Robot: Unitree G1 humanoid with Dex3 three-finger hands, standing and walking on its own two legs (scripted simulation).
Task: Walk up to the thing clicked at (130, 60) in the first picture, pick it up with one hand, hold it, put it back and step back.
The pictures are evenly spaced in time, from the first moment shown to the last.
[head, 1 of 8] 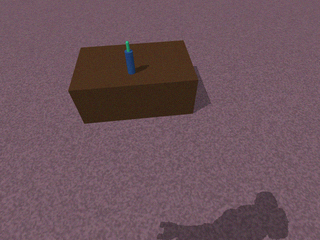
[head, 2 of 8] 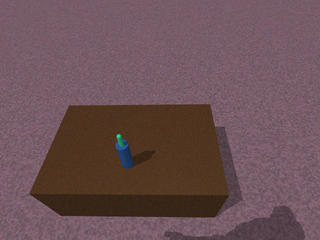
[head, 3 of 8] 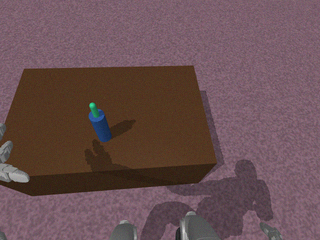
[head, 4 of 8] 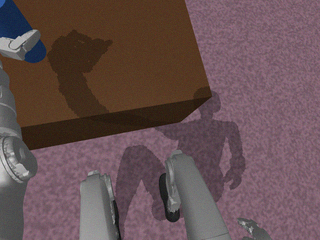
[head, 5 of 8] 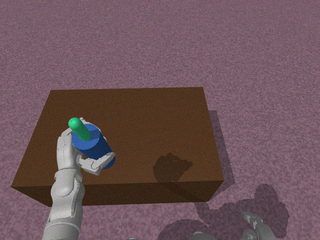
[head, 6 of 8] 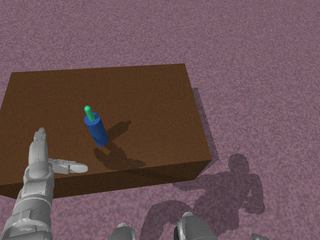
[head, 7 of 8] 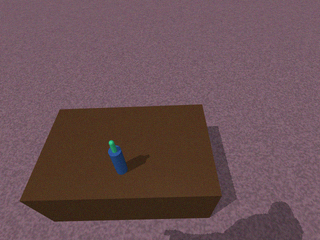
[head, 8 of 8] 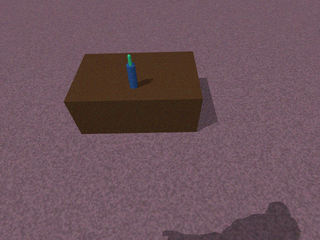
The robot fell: no
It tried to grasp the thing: yes
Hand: left
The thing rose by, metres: 0.33
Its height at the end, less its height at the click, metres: +0.00
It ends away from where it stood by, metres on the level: 0.02
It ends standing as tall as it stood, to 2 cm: yes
